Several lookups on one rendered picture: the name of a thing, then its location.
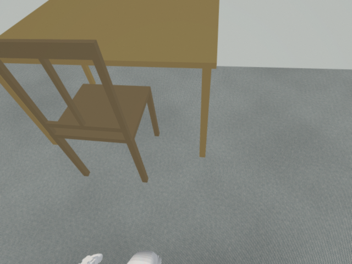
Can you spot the table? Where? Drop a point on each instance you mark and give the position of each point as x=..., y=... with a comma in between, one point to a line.
x=129, y=33

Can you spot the robot left thigh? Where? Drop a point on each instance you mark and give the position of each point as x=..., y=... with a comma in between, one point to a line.
x=145, y=257

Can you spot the chair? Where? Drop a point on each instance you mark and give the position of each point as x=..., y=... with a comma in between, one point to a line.
x=107, y=112

